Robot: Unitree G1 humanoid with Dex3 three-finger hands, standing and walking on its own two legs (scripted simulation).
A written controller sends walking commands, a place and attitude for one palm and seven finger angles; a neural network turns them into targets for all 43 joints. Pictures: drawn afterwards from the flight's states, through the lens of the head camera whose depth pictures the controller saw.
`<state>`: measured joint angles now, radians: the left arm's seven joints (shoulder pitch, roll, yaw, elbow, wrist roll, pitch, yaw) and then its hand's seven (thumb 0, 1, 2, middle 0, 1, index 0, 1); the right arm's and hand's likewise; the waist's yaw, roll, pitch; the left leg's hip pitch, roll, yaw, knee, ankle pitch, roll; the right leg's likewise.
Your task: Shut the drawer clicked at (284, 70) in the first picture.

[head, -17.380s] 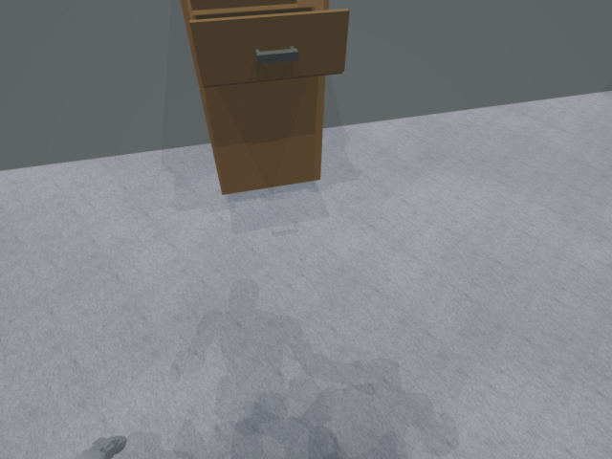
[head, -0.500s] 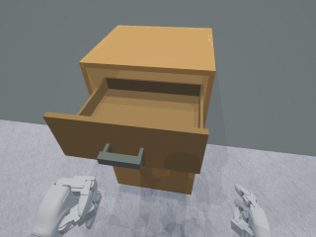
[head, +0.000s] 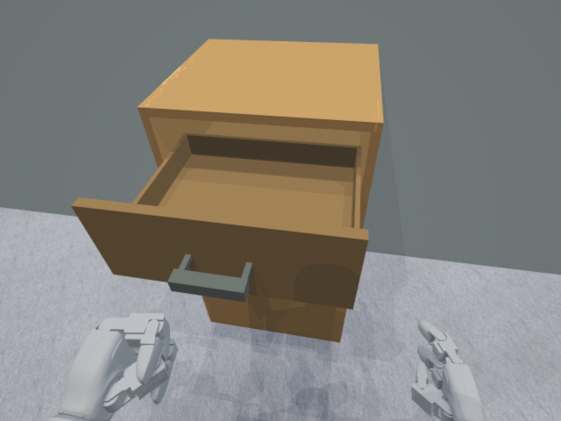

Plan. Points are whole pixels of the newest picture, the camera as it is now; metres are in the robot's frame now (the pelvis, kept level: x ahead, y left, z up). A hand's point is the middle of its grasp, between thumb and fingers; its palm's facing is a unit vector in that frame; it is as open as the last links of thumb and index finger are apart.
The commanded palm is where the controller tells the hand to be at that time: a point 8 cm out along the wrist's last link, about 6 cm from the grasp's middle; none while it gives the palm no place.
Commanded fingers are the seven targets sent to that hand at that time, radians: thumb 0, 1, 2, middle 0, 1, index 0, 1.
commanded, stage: bring the fist close to the handle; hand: left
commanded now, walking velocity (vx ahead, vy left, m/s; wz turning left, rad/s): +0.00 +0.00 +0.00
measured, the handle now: (213, 274) +0.33 +0.14 +0.04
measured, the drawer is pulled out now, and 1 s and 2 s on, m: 0.28 0.28 0.26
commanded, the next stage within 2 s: push the drawer shut in 1.16 s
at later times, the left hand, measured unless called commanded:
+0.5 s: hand (192, 351) +0.19 +0.13 +0.07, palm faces -0.11 -0.99 -0.03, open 3.3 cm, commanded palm +0.17 +0.19 +0.07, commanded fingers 0.00 0.90 0.90 -1.40 -1.60 -1.40 -1.60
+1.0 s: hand (203, 341) +0.21 +0.13 +0.05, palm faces -0.12 -0.99 -0.02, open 3.3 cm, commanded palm +0.19 +0.19 +0.04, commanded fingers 0.00 0.90 0.90 -1.40 -1.60 -1.40 -1.60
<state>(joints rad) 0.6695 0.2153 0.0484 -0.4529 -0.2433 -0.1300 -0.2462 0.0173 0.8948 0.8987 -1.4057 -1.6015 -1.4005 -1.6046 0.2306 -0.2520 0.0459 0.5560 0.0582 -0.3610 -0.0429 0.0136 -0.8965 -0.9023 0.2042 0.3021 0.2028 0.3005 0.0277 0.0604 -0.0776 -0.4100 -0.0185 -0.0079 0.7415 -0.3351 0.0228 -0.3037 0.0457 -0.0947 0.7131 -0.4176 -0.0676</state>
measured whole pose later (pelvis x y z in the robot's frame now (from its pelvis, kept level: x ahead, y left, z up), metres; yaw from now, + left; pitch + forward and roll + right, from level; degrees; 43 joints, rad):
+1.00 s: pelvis +0.01 +0.01 -0.03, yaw -1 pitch +9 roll -1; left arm 0.50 0.17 -0.03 -0.21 -0.19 -0.31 -0.14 0.02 0.90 0.90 -1.40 -1.60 -1.40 -1.60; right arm 0.25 -0.24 0.03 0.49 0.04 -0.17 -0.01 0.01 -0.90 -0.90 0.20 0.30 0.20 0.30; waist -0.03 0.05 -0.12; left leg -0.68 -0.02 0.01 0.94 -0.43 0.03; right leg -0.58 0.04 -0.08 0.92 -0.51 -0.06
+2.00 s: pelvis -0.01 +0.01 -0.03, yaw +0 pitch +9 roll -1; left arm 0.16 0.19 -0.06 0.03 -0.17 -0.30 -0.10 -0.03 0.84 0.96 -1.41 -1.60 -1.40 -1.60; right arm 0.21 -0.26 0.05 0.54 0.04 -0.14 -0.02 0.01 -0.90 -0.90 0.20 0.30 0.20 0.30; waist -0.03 0.05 -0.08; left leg -0.71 -0.03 -0.01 0.95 -0.40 0.04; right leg -0.60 0.03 -0.11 0.93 -0.49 -0.06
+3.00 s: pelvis +0.00 +0.01 -0.02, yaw -2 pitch +13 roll -1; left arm -0.44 0.17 0.05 0.64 -0.13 -0.34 -0.01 -0.02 0.91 0.96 -1.40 -1.60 -1.40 -1.60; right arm 0.28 -0.26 0.02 0.64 0.02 -0.05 0.02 0.01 -0.90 -0.90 0.20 0.30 0.20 0.30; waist -0.08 0.04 -0.09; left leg -0.74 -0.02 0.02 0.90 -0.38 0.04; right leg -0.65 0.04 -0.07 0.89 -0.47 -0.05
